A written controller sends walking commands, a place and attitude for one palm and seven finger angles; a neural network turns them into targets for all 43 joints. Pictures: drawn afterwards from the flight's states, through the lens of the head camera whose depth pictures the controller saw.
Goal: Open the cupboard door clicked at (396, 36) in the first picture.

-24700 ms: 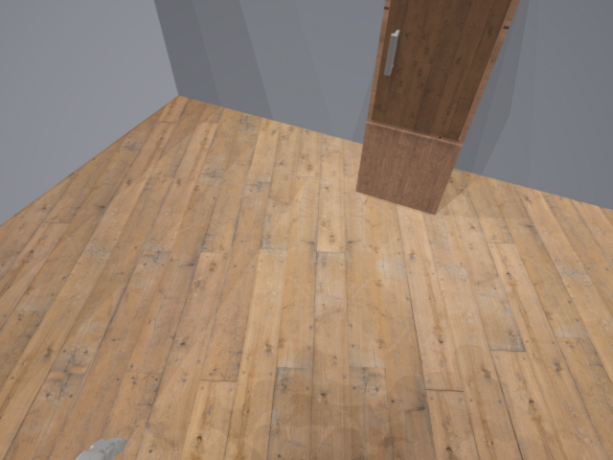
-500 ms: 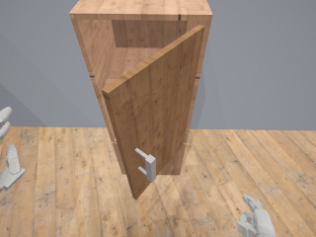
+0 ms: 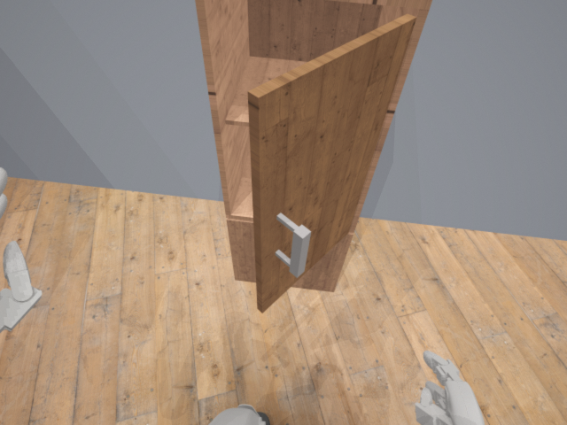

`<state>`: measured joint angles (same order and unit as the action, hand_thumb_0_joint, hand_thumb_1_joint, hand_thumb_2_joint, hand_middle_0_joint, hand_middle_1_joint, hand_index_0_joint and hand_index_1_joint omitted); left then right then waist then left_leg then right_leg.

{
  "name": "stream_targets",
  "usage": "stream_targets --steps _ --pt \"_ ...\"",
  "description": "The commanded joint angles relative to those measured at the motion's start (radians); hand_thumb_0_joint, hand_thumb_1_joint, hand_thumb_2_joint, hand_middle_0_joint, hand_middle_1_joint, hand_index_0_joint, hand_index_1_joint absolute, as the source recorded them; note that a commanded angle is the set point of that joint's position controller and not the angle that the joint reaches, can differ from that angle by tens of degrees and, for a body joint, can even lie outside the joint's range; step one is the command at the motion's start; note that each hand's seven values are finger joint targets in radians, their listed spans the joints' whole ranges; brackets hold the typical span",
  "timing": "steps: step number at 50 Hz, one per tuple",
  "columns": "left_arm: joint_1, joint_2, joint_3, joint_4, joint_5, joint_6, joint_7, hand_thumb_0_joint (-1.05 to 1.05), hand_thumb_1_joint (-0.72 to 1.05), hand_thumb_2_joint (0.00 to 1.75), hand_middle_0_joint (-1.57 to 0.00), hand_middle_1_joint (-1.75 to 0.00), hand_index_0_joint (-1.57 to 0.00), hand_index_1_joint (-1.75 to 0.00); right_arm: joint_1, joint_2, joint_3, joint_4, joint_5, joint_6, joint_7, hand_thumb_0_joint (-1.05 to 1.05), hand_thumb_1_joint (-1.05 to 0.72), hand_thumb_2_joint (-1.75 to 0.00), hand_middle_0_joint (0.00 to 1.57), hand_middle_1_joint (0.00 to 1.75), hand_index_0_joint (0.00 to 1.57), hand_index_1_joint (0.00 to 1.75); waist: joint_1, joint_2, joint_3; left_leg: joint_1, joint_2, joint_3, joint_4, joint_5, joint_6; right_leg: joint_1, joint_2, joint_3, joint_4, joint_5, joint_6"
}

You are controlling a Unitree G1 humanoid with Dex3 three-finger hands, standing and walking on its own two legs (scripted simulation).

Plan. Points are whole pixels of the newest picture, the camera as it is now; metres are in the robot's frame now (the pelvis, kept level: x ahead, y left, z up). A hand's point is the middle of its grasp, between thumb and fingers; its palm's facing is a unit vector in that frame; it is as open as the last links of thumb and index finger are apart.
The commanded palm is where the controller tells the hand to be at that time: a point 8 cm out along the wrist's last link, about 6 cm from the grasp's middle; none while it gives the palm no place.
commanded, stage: step back with the hand held close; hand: left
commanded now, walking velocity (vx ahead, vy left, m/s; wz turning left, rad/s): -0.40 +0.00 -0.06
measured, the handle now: (290, 245) +0.42 +0.02 -0.05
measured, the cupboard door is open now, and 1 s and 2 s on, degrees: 52 52 52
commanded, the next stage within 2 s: stop stepping back and stand still in 0.36 s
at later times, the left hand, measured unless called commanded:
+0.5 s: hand out of the picture +0.08 +0.26 +0.18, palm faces +0.35 -0.83 -0.43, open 7.4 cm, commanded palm +0.03 +0.30 +0.19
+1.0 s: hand out of the picture -0.06 +0.32 +0.20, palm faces +0.43 -0.83 -0.35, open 7.4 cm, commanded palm -0.14 +0.35 +0.19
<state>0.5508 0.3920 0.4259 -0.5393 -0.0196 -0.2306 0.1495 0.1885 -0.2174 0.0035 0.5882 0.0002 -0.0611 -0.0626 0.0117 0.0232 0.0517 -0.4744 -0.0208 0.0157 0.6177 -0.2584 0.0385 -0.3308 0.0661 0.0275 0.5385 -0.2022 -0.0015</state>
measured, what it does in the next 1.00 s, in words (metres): walks backwards: right foot, then right foot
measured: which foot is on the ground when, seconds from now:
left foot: down 0.00-0.68, up 0.70-0.90, down 0.92-1.00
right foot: down 0.00-0.10, up 0.12-0.42, down 0.44-0.54, up 0.56-0.68, down 0.70-0.90, up 0.92-1.00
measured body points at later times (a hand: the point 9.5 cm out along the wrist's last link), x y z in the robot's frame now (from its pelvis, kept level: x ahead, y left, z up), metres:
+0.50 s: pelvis -0.14 +0.02 -0.02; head -0.11 +0.05 +0.43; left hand +0.05 +0.30 +0.20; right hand +0.05 -0.20 -0.08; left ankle +0.09 +0.07 -0.71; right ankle -0.31 -0.10 -0.73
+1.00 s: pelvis -0.31 +0.07 +0.00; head -0.32 +0.12 +0.44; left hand -0.09 +0.36 +0.22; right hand -0.21 -0.19 -0.07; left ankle -0.28 +0.18 -0.73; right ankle -0.27 -0.06 -0.66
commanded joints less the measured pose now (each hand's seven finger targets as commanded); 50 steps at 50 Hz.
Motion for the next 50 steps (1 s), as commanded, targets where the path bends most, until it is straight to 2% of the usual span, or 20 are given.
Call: stream_targets --steps 1,7,11,18,21,23,24,25,27,29,31,33,34,35,37,40,44,46,48,50 --pt "-0.079 0.225 0.114 -0.201 -0.015 -0.056 0.036 0.0 0.9 0.9 -0.2 -0.3 -0.2 -0.3 -0.062 -0.121 -0.063 -0.131 0.0 -0.051 -0.017 0.0 -0.9 -0.9 0.2 0.3 0.2 0.3 -0.04 -0.083 -0.146 0.255 0.03 -0.07 -0.003 -0.032 -0.025 -0.166 -0.199 0.181 -0.209 -0.037 -0.077" --pt "-0.081 0.265 0.223 -0.236 0.012 -0.075 0.02 0.0 0.9 0.9 -0.2 -0.3 -0.2 -0.3 -0.117 -0.141 -0.072 -0.156 -0.023 -0.084 -0.025 0.0 -0.9 -0.9 0.2 0.3 0.2 0.3 -0.005 0.284 -0.169 -0.347 0.388 -0.444 -0.63 -0.596 0.136 0.346 0.091 0.006 0.661 -0.217 0.022" --pt "-0.014 0.217 0.166 -0.211 -0.031 -0.052 0.021 0.0 0.9 0.9 -0.2 -0.3 -0.2 -0.3 -0.127 -0.116 -0.08 -0.127 -0.01 -0.104 0.004 0.0 -0.9 -0.9 0.2 0.3 0.2 0.3 0.015 0.106 -0.211 -0.027 0.286 -0.225 -0.49 -0.299 0.065 0.139 0.054 -0.043 0.55 -0.31 0.003" --pt "-0.094 0.226 0.123 -0.293 -0.069 -0.072 0.016 0.0 0.9 0.9 -0.2 -0.3 -0.2 -0.3 -0.07 -0.103 -0.066 -0.054 -0.025 -0.124 0.015 0.0 -0.9 -0.9 0.2 0.3 0.2 0.3 0.009 0.203 -0.337 0.427 0.23 -0.086 -0.467 0.064 -0.133 0.106 0.025 -0.097 -0.138 -0.38 -0.061" --pt "-0.18 0.302 0.162 -0.293 -0.06 -0.099 0.023 0.0 0.9 0.9 -0.2 -0.3 -0.2 -0.3 -0.083 -0.081 -0.055 -0.033 -0.007 -0.104 0.007 0.0 -0.9 -0.9 0.2 0.3 0.2 0.3 -0.002 -0.121 -0.262 0.476 0.111 -0.013 0.062 0.105 -0.087 -0.143 -0.289 0.226 -0.374 -0.019 -0.136" --pt "-0.229 0.402 0.243 -0.299 -0.039 -0.115 0.027 0.0 0.9 0.9 -0.2 -0.3 -0.2 -0.3 -0.162 -0.081 -0.021 -0.08 -0.017 -0.135 0.003 0.0 -0.9 -0.9 0.2 0.3 0.2 0.3 0.022 -0.164 -0.198 0.261 0.054 0.004 0.185 -0.067 -0.077 -0.066 -0.369 0.222 -0.274 0.346 -0.145" --pt "-0.251 0.284 0.134 -0.263 -0.028 -0.098 0.007 0.0 0.9 0.9 -0.2 -0.3 -0.2 -0.3 -0.121 -0.09 -0.038 -0.069 0.001 -0.134 -0.007 0.0 -0.9 -0.9 0.2 0.3 0.2 0.3 -0.012 -0.222 -0.203 0.249 0.033 -0.008 0.119 0.015 -0.054 0.057 -0.265 0.052 -0.132 0.497 -0.091" --pt "-0.215 0.311 0.179 -0.252 -0.041 -0.067 0.001 0.0 0.9 0.9 -0.2 -0.3 -0.2 -0.3 -0.109 -0.102 -0.053 -0.085 0.013 -0.132 -0.021 0.0 -0.9 -0.9 0.2 0.3 0.2 0.3 -0.039 -0.203 -0.267 0.434 0.02 0.02 0.009 0.242 -0.038 -0.016 -0.197 0.0 -0.009 0.49 -0.046" --pt "-0.159 0.261 0.153 -0.246 -0.059 -0.011 -0.013 0.0 0.9 0.9 -0.2 -0.3 -0.2 -0.3 -0.089 -0.119 -0.046 -0.097 0.004 -0.123 -0.023 0.0 -0.9 -0.9 0.2 0.3 0.2 0.3 -0.035 0.291 -0.324 0.562 0.17 -0.239 -0.21 0.561 0.068 -0.049 0.02 -0.09 0.336 -0.107 0.033" --pt "-0.223 0.26 0.147 -0.175 -0.06 -0.019 -0.004 0.0 0.9 0.9 -0.2 -0.3 -0.2 -0.3 -0.107 -0.105 -0.016 -0.076 -0.005 -0.142 -0.008 0.0 -0.9 -0.9 0.2 0.3 0.2 0.3 -0.018 0.271 -0.168 0.164 0.257 -0.374 -0.532 -0.369 0.054 0.111 0.037 -0.007 0.452 -0.473 -0.01" --pt "-0.111 0.235 0.172 -0.03 -0.048 0.014 0.001 0.0 0.9 0.9 -0.2 -0.3 -0.2 -0.3 -0.135 -0.117 -0.023 -0.095 -0.012 -0.113 -0.007 0.0 -0.9 -0.9 0.2 0.3 0.2 0.3 0.01 0.259 -0.092 -0.125 0.2 -0.238 -0.636 -0.553 -0.11 0.273 0.102 -0.159 0.361 -0.469 -0.039" --pt "0.006 0.235 0.173 -0.046 -0.052 0.021 -0.006 0.0 0.9 0.9 -0.2 -0.3 -0.2 -0.3 -0.126 -0.098 -0.036 -0.109 -0.014 -0.087 0.0 0.0 -0.9 -0.9 0.2 0.3 0.2 0.3 0.037 0.265 -0.119 -0.213 0.082 -0.014 -0.405 -0.436 -0.166 0.372 0.066 -0.183 0.125 -0.468 -0.09" --pt "0.053 0.265 0.183 -0.092 -0.044 0.022 -0.01 0.0 0.9 0.9 -0.2 -0.3 -0.2 -0.3 -0.116 -0.08 -0.042 -0.118 0.007 -0.068 0.007 0.0 -0.9 -0.9 0.2 0.3 0.2 0.3 0.039 -0.078 -0.086 -0.1 -0.058 0.165 0.18 -0.262 -0.152 0.068 -0.123 0.001 -0.188 -0.532 -0.144" --pt "0.001 0.299 0.188 -0.215 -0.043 0.015 -0.013 0.0 0.9 0.9 -0.2 -0.3 -0.2 -0.3 -0.116 -0.097 -0.071 -0.126 0.022 -0.063 0.007 0.0 -0.9 -0.9 0.2 0.3 0.2 0.3 0.028 -0.387 -0.031 0.003 -0.113 -0.008 0.781 -0.243 -0.125 -0.458 -0.441 0.466 -0.482 -0.683 -0.196" --pt "-0.111 0.336 0.2 -0.343 -0.043 0.018 -0.045 0.0 0.9 0.9 -0.2 -0.3 -0.2 -0.3 -0.083 -0.085 -0.07 -0.073 -0.016 -0.056 0.018 0.0 -0.9 -0.9 0.2 0.3 0.2 0.3 -0.047 -0.272 -0.029 -0.08 -0.028 -0.08 1.119 -0.017 -0.11 -0.671 -0.421 0.325 -0.462 -0.773 -0.163" --pt "-0.15 0.3 0.147 -0.301 -0.012 -0.025 -0.025 0.0 0.9 0.9 -0.2 -0.3 -0.2 -0.3 -0.072 -0.07 -0.033 -0.116 -0.007 -0.077 -0.019 0.0 -0.9 -0.9 0.2 0.3 0.2 0.3 -0.056 -0.099 -0.028 -0.031 0.106 0.0 0.546 -0.107 -0.053 -0.391 -0.281 0.102 -0.322 -0.613 -0.103" --pt "-0.363 0.24 0.073 -0.201 0.012 -0.047 0.026 0.0 0.9 0.9 -0.2 -0.3 -0.2 -0.3 0.021 -0.108 -0.031 -0.026 -0.029 -0.157 -0.064 0.0 -0.9 -0.9 0.2 0.3 0.2 0.3 -0.059 0.143 -0.148 0.278 0.045 0.072 -0.218 -0.217 -0.003 -0.108 -0.195 -0.001 0.077 -0.384 -0.079" --pt "-0.437 0.241 0.056 -0.241 0.034 -0.065 0.045 0.0 0.9 0.9 -0.2 -0.3 -0.2 -0.3 0.009 -0.142 -0.045 -0.076 -0.022 -0.182 -0.059 0.0 -0.9 -0.9 0.2 0.3 0.2 0.3 -0.039 0.518 -0.077 0.354 0.383 -0.468 -0.417 -0.476 0.081 -0.431 -0.078 -0.087 0.621 -0.348 0.003" --pt "-0.249 0.258 0.134 -0.066 0.044 -0.073 0.022 0.0 0.9 0.9 -0.2 -0.3 -0.2 -0.3 -0.006 -0.147 -0.076 -0.069 -0.006 -0.169 -0.036 0.0 -0.9 -0.9 0.2 0.3 0.2 0.3 -0.019 0.19 -0.079 0.237 0.4 -0.437 -0.411 -0.451 0.137 -0.418 -0.093 -0.025 0.751 -0.164 0.008" --pt "-0.198 0.277 0.144 -0.222 0.029 -0.062 0.002 0.0 0.9 0.9 -0.2 -0.3 -0.2 -0.3 -0.019 -0.118 -0.075 -0.076 -0.008 -0.166 -0.001 0.0 -0.9 -0.9 0.2 0.3 0.2 0.3 -0.031 0.134 -0.106 0.235 0.327 -0.45 -0.408 -0.404 0.093 -0.437 -0.107 -0.012 0.762 -0.119 0.013"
